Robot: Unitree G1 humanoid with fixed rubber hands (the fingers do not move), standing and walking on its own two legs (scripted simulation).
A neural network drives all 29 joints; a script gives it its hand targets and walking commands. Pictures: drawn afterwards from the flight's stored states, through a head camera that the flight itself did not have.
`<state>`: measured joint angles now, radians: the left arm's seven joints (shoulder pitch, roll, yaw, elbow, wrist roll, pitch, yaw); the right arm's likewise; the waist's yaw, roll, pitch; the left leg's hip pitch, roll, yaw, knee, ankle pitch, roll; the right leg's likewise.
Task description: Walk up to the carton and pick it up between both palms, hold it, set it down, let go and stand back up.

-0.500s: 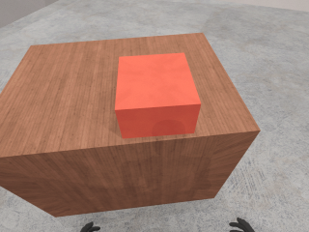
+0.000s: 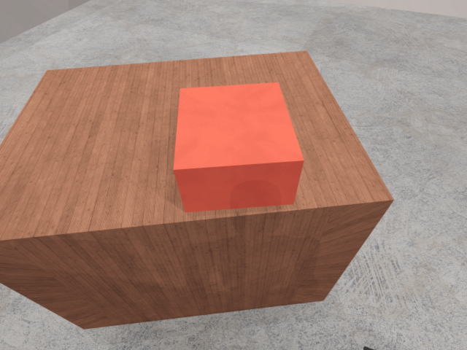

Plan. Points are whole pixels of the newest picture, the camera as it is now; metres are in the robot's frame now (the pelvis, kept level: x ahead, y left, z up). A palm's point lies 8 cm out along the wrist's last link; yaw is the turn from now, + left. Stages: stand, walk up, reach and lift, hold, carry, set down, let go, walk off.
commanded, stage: stand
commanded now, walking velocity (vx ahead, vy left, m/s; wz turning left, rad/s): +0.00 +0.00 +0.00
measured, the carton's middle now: (234, 143) +0.54 +0.02 +0.02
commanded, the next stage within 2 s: none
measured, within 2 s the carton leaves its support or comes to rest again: neither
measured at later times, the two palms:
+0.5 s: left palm out of the picture +0.03 +0.23 -0.13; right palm out of the picture +0.03 -0.23 -0.13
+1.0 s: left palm out of the picture -0.01 +0.21 -0.14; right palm out of the picture -0.02 -0.21 -0.14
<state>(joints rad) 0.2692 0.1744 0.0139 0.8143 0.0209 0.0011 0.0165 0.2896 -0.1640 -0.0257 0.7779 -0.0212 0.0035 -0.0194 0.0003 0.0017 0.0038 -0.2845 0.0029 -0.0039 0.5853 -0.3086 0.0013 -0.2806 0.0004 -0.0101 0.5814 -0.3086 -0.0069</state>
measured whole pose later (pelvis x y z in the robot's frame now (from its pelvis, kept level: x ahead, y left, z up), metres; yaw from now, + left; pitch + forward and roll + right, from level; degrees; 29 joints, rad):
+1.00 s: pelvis +0.00 +0.00 +0.01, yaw +0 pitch -2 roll +0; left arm 0.30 0.13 0.02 1.10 0.01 0.00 0.04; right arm 0.32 -0.12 -0.03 1.08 -0.01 0.00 -0.04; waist 0.00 0.00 0.04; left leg -0.18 0.00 0.00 0.45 -0.24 0.00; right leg -0.18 0.00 -0.01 0.45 -0.24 -0.01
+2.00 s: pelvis +0.00 +0.00 +0.01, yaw +0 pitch -2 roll +0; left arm 0.32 0.10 0.00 1.16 0.01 -0.01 0.04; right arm 0.32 -0.10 -0.01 1.16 -0.01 -0.01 -0.04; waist 0.00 0.00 0.04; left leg -0.18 0.00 0.00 0.44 -0.23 0.00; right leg -0.18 0.00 -0.01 0.44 -0.23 -0.01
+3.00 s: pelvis +0.01 +0.00 +0.01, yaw +0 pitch -1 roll +0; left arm 0.33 0.10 0.00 1.16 0.01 -0.02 0.04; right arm 0.33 -0.10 0.00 1.16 -0.01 -0.01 -0.04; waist 0.00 0.00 0.04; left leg -0.17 0.00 0.00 0.43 -0.24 0.00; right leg -0.17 0.00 -0.01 0.43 -0.24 -0.01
